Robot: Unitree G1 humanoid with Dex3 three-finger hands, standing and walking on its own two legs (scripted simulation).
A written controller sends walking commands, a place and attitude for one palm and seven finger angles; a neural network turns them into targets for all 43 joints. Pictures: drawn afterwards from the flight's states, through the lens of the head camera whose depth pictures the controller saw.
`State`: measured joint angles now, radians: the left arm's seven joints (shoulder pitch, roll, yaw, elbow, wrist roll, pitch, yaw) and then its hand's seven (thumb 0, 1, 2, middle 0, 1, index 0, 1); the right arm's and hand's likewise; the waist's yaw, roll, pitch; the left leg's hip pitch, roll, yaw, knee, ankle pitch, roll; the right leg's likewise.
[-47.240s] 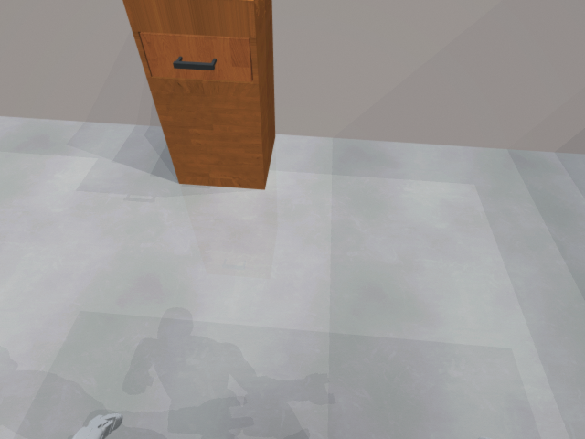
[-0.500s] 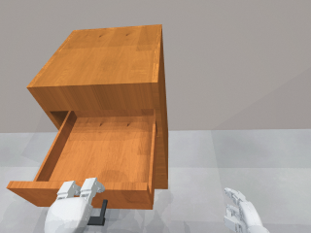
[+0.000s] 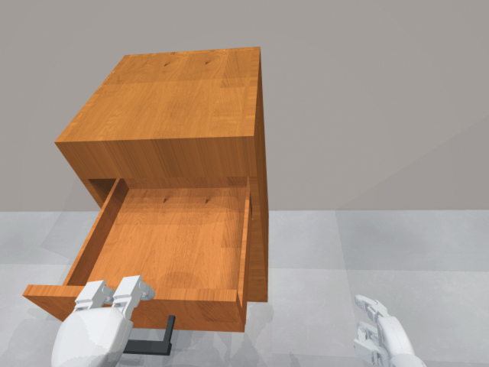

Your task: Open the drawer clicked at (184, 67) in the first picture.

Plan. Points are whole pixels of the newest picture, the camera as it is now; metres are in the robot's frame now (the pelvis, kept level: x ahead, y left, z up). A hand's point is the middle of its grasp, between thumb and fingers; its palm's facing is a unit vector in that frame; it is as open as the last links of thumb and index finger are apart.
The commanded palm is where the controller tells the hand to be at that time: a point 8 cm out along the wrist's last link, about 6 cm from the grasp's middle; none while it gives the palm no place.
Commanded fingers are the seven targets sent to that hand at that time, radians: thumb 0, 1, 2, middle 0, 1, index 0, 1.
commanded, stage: lift the hand off the handle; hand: left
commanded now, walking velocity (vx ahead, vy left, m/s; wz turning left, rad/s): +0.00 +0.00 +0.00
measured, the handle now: (134, 333) +0.19 +0.25 -0.09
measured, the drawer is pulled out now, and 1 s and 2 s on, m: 0.29 0.29 0.29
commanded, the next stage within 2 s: draw the hand back to the body in 0.10 s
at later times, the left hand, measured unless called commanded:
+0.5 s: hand (103, 322) +0.16 +0.22 +0.07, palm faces +0.09 -0.15 -0.99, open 13.9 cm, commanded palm +0.12 +0.22 +0.13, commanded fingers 0.00 -0.50 0.30 -0.30 -1.20 -0.30 -1.20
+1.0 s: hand (91, 295) +0.17 +0.21 +0.14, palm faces +0.26 -0.88 -0.40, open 13.5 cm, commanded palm +0.12 +0.26 +0.17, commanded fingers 0.00 -0.12 0.47 -0.27 -0.95 -0.27 -0.95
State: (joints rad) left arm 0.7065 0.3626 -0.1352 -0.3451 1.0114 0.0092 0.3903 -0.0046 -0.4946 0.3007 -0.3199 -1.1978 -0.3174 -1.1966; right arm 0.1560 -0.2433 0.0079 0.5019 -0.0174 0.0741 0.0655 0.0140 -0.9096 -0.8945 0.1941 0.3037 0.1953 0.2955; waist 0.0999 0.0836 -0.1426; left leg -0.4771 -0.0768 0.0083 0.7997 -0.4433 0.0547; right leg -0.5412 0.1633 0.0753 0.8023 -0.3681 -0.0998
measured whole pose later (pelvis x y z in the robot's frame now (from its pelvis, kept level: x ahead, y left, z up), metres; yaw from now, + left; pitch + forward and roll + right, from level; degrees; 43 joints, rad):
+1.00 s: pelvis +0.01 +0.02 +0.03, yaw +3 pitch -1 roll -1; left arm 0.66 0.29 0.06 -0.52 0.04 -0.04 0.12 -0.01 -0.39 0.35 -0.31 -1.13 -0.31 -1.13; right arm 0.23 -0.20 0.05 0.52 0.01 -0.08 -0.06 0.01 -0.91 -0.89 0.19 0.30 0.20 0.30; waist 0.05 0.07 -0.04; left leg -0.19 -0.10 -0.05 0.58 -0.36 0.07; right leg -0.23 0.13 0.05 0.55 -0.30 -0.08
